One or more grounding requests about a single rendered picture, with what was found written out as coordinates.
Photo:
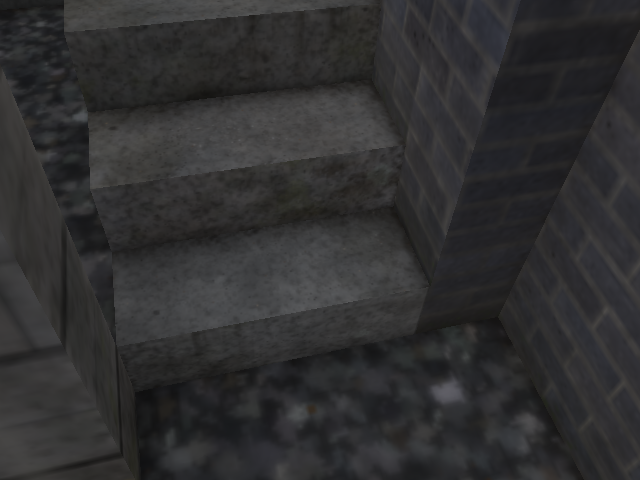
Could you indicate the stairs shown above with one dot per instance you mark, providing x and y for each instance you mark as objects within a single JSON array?
[{"x": 244, "y": 168}]

